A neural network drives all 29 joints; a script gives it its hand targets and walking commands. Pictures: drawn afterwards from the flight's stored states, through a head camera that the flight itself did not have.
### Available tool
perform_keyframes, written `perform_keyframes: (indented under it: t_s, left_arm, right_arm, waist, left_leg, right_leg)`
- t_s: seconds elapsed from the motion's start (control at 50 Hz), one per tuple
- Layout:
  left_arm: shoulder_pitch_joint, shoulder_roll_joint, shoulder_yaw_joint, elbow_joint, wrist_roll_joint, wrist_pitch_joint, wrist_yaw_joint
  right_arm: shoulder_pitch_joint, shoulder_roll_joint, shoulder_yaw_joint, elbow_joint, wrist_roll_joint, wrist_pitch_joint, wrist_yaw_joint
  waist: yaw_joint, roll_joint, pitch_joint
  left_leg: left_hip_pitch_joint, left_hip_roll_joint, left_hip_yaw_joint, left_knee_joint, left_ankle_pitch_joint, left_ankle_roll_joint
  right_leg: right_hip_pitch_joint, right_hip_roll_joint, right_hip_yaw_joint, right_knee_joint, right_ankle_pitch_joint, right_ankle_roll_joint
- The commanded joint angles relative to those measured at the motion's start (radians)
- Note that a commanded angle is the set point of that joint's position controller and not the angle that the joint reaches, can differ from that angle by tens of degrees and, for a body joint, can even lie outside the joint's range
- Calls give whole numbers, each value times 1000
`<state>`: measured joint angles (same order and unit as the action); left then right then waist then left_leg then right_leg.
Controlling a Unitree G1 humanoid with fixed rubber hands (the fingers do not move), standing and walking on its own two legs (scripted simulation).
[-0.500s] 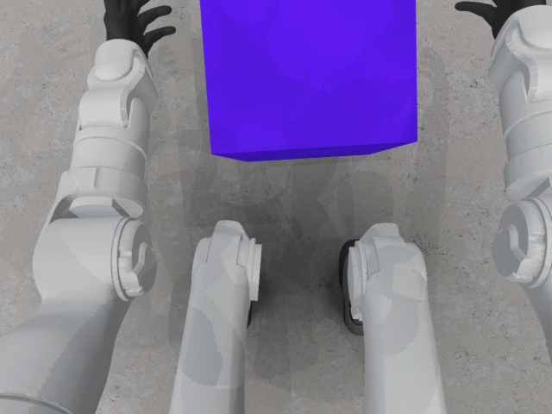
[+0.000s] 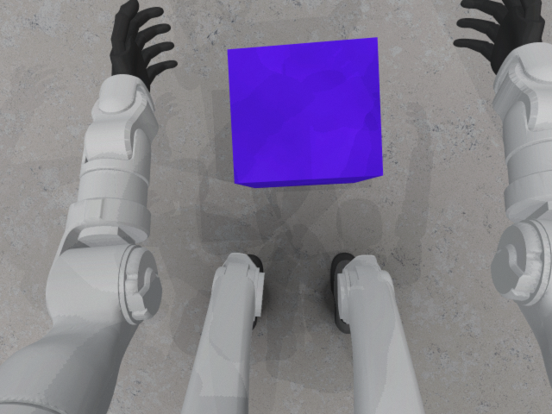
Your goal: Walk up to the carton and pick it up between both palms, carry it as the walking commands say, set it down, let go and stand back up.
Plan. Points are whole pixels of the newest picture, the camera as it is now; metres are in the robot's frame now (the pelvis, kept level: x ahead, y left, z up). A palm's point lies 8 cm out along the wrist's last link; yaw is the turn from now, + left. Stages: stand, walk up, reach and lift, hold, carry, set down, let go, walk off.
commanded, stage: set down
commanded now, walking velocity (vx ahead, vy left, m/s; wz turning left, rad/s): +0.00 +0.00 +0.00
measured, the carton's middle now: (302, 129) +0.52 +0.00 -0.42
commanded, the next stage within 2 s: let go in 0.38 s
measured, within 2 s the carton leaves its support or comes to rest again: neither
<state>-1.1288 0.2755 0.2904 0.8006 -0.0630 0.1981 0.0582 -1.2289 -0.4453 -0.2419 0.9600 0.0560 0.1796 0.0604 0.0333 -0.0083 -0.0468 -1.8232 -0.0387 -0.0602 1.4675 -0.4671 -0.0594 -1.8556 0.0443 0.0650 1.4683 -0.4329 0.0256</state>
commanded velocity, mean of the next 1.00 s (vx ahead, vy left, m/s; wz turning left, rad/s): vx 0.00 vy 0.00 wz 0.00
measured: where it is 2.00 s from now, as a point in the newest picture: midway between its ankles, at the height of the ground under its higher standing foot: (295, 306)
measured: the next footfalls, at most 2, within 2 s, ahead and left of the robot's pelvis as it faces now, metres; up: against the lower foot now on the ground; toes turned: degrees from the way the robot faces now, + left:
none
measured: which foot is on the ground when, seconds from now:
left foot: down 0.00-1.00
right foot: down 0.00-1.00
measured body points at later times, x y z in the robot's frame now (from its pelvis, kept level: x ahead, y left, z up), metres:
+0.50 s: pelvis +0.03 +0.00 +0.11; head +0.33 -0.01 +0.45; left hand +0.52 +0.21 -0.01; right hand +0.54 -0.23 +0.00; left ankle +0.08 +0.14 -0.53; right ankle +0.09 -0.12 -0.53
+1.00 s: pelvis +0.08 +0.02 +0.18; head +0.22 +0.01 +0.61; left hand +0.36 +0.24 +0.09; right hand +0.37 -0.23 +0.09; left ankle +0.08 +0.14 -0.53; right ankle +0.09 -0.12 -0.53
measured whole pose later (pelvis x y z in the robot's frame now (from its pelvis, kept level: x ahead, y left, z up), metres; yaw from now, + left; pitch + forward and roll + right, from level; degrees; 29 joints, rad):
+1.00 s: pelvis +0.08 +0.02 +0.18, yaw -1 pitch +21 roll +0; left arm -0.12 0.18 0.11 0.57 0.03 0.03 -0.06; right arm -0.17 -0.21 -0.17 0.61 -0.06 0.02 0.06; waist 0.02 0.02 -0.09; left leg -0.71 -0.02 -0.06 0.63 -0.29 -0.01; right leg -0.73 0.00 0.07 0.62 -0.26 0.03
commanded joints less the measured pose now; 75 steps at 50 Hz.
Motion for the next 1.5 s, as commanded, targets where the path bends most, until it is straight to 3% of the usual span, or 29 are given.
perform_keyframes:
  t_s: [0.0, 0.02, 0.04, 0.06, 0.08, 0.12, 0.14, 0.2, 0.24, 0.26, 0.34, 0.36, 0.38, 0.4, 0.42, 0.48, 0.5, 0.52, 0.6, 0.68, 0.74, 0.76, 0.78, 0.82, 0.92, 1.04, 1.12, 1.3, 1.48]
  left_arm:
    - [-148, 117, 35, -149, 34, -28, -7]
    - [-125, 114, 37, -114, 28, -34, -16]
    - [-148, 111, 42, -132, 29, -35, -17]
    - [-156, 122, 46, -151, 36, -34, -16]
    - [-143, 96, 41, -152, 34, -37, -20]
    - [-108, 92, 38, -132, 51, -31, -27]
    - [-102, 83, 44, -118, 39, -33, -27]
    - [-92, 72, 36, -161, 36, -36, -35]
    - [-69, 62, 34, -116, 59, -38, -35]
    - [-65, 55, 48, -94, 65, -42, -40]
    - [21, 15, 86, -42, 121, -62, -53]
    - [-4, 8, 78, -41, 137, -67, -53]
    - [4, 11, 90, -77, 137, -69, -55]
    - [19, 9, 97, -56, 149, -75, -55]
    - [26, -2, 84, -79, 160, -79, -55]
    - [121, 55, 102, -149, 195, -100, -60]
    - [172, 25, 61, -169, 181, -98, -69]
    - [200, 48, 45, -219, 192, -102, -76]
    - [400, 52, -41, -385, 155, -106, -88]
    - [649, 15, -53, -296, 155, -97, -103]
    - [740, 1, -93, -308, 131, -125, -115]
    - [706, -15, -118, -324, 99, -134, -122]
    - [718, -14, -117, -299, 103, -142, -120]
    - [841, -25, -128, -290, 107, -157, -122]
    - [1028, -12, -172, -303, 93, -193, -119]
    - [1196, 23, -191, -398, 84, -210, -106]
    - [1310, 12, -215, -462, 66, -209, -110]
    - [1263, 19, -244, -516, 68, -133, -138]
    - [1335, 50, -206, -484, 97, -70, -139]
  right_arm:
    - [-161, -128, -45, -89, -15, -32, 19]
    - [-182, -119, -22, -104, -6, -32, 21]
    - [-168, -116, -33, -93, -20, -32, 22]
    - [-197, -101, -33, -131, -14, -35, 23]
    - [-169, -121, -48, -106, -31, -41, 25]
    - [-187, -147, -72, -145, -36, -37, 22]
    - [-163, -111, -57, -113, -42, -40, 27]
    - [-160, -102, -50, -159, -29, -42, 38]
    - [-112, -97, -67, -72, -54, -44, 47]
    - [-115, -58, -47, -78, -57, -47, 50]
    - [-49, -24, -92, -48, -94, -68, 56]
    - [-45, -38, -116, -29, -110, -72, 58]
    - [7, -46, -129, -34, -128, -72, 52]
    - [-24, -25, -115, -55, -118, -79, 52]
    - [10, -14, -122, -55, -125, -83, 49]
    - [102, -12, -141, -164, -150, -101, 19]
    - [167, 9, -128, -200, -162, -107, 11]
    - [225, 22, -111, -252, -159, -103, 0]
    - [399, 20, -66, -448, -159, -99, -24]
    - [618, 98, -1, -444, -118, -95, -9]
    - [737, 125, 32, -430, -104, -117, 2]
    - [737, 124, 19, -424, -106, -126, -1]
    - [763, 119, 22, -380, -116, -128, 1]
    - [881, 123, 31, -388, -114, -146, -3]
    - [1046, 125, 59, -468, -120, -184, -3]
    - [1251, 141, 117, -536, -85, -196, 1]
    - [1399, 127, 137, -598, -80, -200, 0]
    - [1401, 137, 173, -638, -73, -118, 27]
    - [1432, 127, 166, -647, -70, -61, 21]
  waist:
    - [10, -19, -1008]
    - [27, -27, -1003]
    - [-6, -66, -989]
    - [18, -74, -992]
    - [-19, -74, -966]
    - [3, -24, -959]
    - [-4, -73, -945]
    - [20, -42, -944]
    - [23, -7, -887]
    - [17, -67, -830]
    - [9, -83, -733]
    - [2, -39, -701]
    - [-23, -60, -743]
    - [11, -67, -763]
    - [7, -25, -779]
    - [15, -39, -966]
    - [-13, -70, -1028]
    - [3, -13, -1104]
    - [-23, -42, -1222]
    - [17, -4, -900]
    - [14, 15, -706]
    - [-31, -30, -641]
    - [-23, -4, -534]
    - [-24, 38, -487]
    - [-27, -13, -370]
    - [3, 11, -221]
    - [-16, 25, -177]
    - [-38, 0, 108]
    - [-27, -24, 115]
  left_leg:
    - [561, -34, 148, -222, 388, -6]
    - [527, -39, 156, -234, 395, -3]
    - [493, -32, 157, -250, 356, 0]
    - [517, -31, 148, -273, 376, 6]
    - [513, -32, 154, -294, 374, 0]
    - [599, -27, 142, -346, 399, -4]
    - [612, -26, 129, -375, 383, 2]
    - [694, -21, 127, -436, 422, 2]
    - [714, -19, 128, -476, 411, -8]
    - [683, -15, 119, -487, 401, 0]
    - [648, -14, 110, -539, 395, 3]
    - [662, -12, 110, -549, 399, -9]
    - [688, -12, 111, -554, 403, -13]
    - [705, -9, 103, -561, 414, -7]
    - [731, -14, 106, -569, 444, -16]
    - [789, -34, 117, -561, 567, -12]
    - [820, -38, 103, -555, 608, -5]
    - [861, -44, 112, -553, 641, -8]
    - [943, -43, 97, -579, 729, -2]
    - [1092, -35, 85, -674, 646, 6]
    - [1167, -18, 71, -732, 585, 3]
    - [1165, -11, 58, -742, 550, 10]
    - [1146, -6, 59, -785, 493, 6]
    - [1234, -5, 55, -829, 500, 0]
    - [1369, 6, 52, -902, 470, 15]
    - [1519, -5, 64, -989, 466, 17]
    - [1660, -13, 73, -1036, 533, 9]
    - [1629, -10, 84, -1135, 201, 21]
    - [1729, -29, 85, -1108, 334, 46]
  right_leg:
    - [712, 36, -122, -199, 393, 13]
    - [776, 30, -100, -220, 430, 12]
    - [809, 27, -102, -238, 420, 14]
    - [807, 25, -102, -253, 436, 16]
    - [825, 28, -104, -287, 436, 17]
    - [820, 26, -92, -335, 426, 16]
    - [852, 29, -108, -353, 407, 18]
    - [884, 23, -92, -418, 420, 15]
    - [860, 19, -98, -447, 402, 12]
    - [857, 13, -98, -470, 390, 16]
    - [896, 3, -88, -519, 414, 15]
    - [846, 4, -93, -520, 402, 12]
    - [896, 2, -93, -539, 417, 10]
    - [921, 0, -84, -537, 427, 11]
    - [938, -2, -80, -551, 464, 9]
    - [1122, -2, -58, -535, 687, 18]
    - [1190, 3, -61, -534, 771, 19]
    - [1248, 1, -49, -531, 833, 16]
    - [1415, 4, -37, -531, 982, 15]
    - [1252, 20, -70, -646, 684, 23]
    - [1226, 15, -73, -719, 552, 19]
    - [1219, 15, -73, -742, 513, 14]
    - [1205, 10, -74, -775, 458, 9]
    - [1252, 2, -63, -823, 448, 0]
    - [1396, 3, -72, -899, 403, 1]
    - [1563, 14, -79, -982, 396, -3]
    - [1658, 25, -74, -1043, 460, -8]
    - [1763, 14, -82, -1117, 216, -9]
    - [1803, 15, -81, -1113, 336, 18]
